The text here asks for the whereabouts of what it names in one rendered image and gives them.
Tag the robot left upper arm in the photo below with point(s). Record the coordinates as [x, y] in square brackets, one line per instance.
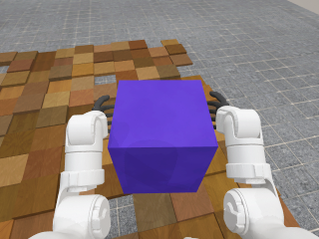
[80, 217]

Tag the robot right upper arm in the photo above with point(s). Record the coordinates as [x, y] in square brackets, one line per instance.
[255, 213]

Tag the right robot hand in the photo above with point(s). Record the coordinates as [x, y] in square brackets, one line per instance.
[221, 103]

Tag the carton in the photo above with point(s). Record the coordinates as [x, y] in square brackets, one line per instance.
[162, 138]

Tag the right robot forearm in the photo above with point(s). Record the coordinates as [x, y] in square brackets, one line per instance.
[245, 151]

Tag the left robot forearm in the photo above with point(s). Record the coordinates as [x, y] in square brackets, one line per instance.
[83, 159]

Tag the left robot hand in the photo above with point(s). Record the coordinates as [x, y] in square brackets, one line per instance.
[98, 107]

